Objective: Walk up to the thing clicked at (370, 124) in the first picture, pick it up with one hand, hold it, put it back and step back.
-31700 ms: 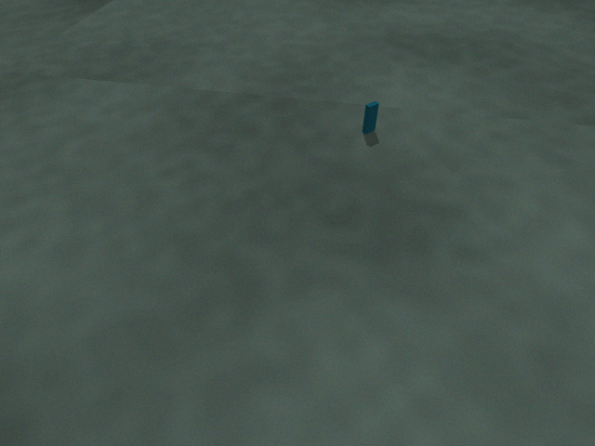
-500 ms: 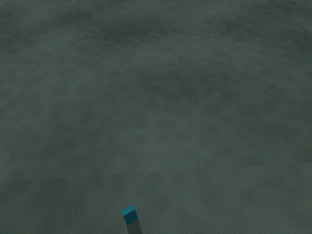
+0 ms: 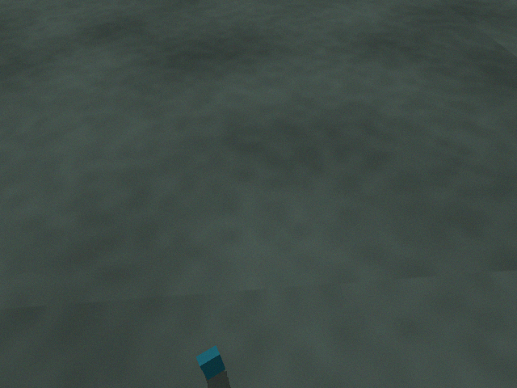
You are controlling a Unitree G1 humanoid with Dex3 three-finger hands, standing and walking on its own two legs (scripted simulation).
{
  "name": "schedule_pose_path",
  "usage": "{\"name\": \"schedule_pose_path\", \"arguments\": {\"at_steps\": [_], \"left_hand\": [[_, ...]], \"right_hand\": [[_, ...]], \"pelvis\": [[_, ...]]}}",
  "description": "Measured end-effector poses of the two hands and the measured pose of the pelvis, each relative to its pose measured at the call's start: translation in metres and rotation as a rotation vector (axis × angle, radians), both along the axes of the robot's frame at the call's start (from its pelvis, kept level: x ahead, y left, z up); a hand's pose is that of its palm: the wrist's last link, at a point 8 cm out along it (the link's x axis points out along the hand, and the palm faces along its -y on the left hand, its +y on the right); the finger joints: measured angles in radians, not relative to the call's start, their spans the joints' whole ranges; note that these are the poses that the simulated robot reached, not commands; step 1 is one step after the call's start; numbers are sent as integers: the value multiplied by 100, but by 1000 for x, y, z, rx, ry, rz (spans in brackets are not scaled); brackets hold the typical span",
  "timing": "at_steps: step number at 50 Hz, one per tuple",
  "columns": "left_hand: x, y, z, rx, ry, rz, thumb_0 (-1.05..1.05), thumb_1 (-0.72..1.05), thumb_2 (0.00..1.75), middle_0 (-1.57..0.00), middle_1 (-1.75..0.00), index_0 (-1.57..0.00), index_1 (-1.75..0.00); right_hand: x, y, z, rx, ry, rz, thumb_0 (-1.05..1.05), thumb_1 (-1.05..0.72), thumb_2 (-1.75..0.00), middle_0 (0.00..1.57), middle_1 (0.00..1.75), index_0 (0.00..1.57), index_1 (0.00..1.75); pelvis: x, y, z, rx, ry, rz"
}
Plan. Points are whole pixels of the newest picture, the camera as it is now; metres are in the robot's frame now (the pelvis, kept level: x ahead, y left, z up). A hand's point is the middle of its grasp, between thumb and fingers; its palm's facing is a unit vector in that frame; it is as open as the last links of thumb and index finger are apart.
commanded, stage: stand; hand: left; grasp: from the side
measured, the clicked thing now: (211, 363) +0.36 +0.21 -0.70
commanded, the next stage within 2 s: step back in 0.64 s
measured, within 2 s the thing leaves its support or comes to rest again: neither
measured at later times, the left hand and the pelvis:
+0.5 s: hand out of the picture +0.07 +0.25 -0.16, palm faces -0.01 -0.94 -0.34, open 7.4 cm; pelvis +0.00 +0.00 +0.00, yaw +0 degrees
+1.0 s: hand out of the picture +0.08 +0.30 -0.18, palm faces -0.01 -0.93 -0.37, open 7.4 cm; pelvis -0.05 +0.04 -0.02, yaw +0 degrees
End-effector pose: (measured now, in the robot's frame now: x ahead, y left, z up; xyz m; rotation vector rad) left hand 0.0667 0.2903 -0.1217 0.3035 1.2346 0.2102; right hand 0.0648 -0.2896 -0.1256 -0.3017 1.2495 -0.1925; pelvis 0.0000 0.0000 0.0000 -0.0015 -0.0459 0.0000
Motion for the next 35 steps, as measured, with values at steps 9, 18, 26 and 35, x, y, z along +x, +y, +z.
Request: {"name": "schedule_pose_path", "arguments": {"at_steps": [9, 18, 26, 35], "left_hand": [[4, 2, 2, 5, -2, 0, 0, 91, 90, -20, -30, -20, -30], [0, 2, 1, 5, 7, 1, 0, 91, 90, -20, -30, -20, -30], [-3, 2, 2, 6, 7, -1, 0, 91, 90, -20, -30, -20, -30], [-7, 5, 0, 8, -1, 13, 0, 91, 90, -20, -30, -20, -30]], "right_hand": [[5, -3, 2, -7, -12, -2, 0, -91, -89, 20, 30, 20, 30], [3, -4, 2, -7, -4, -6, 0, -91, -89, 20, 30, 20, 30], [-1, -5, 2, -4, -5, -9, 0, -91, -89, 20, 30, 20, 30], [-7, -9, 0, -3, 5, -18, 0, -91, -89, 20, 30, 20, 30]], "pelvis": [[3, 0, 0, 1, -1, -3], [3, -1, 1, 0, 0, -4], [1, -2, 1, 1, -3, -5], [-8, -3, -2, -3, 5, -2]]}}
